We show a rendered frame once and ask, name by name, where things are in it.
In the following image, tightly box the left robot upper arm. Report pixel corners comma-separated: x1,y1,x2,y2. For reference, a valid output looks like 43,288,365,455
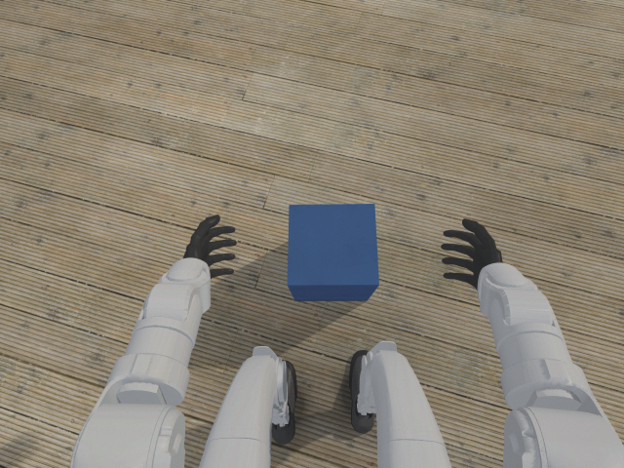
73,403,185,468

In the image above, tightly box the robot left thigh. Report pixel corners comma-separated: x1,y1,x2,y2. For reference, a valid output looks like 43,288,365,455
199,355,287,468

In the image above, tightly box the robot right shin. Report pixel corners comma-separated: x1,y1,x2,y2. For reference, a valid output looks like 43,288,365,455
357,341,406,413

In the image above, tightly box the carton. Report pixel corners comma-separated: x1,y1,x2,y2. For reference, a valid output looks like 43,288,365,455
288,204,379,301

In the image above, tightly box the robot left hand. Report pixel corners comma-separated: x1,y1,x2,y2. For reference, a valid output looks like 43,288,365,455
183,214,237,278

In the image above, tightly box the robot right hand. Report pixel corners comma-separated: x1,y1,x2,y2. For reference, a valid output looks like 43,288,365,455
441,218,503,290

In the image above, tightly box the robot right forearm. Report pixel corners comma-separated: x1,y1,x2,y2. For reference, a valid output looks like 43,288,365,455
477,262,624,454

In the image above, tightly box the robot left forearm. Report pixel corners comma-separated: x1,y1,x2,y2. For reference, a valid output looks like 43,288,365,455
70,257,211,468

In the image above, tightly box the right robot upper arm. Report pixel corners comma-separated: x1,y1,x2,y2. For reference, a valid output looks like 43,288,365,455
503,406,624,468

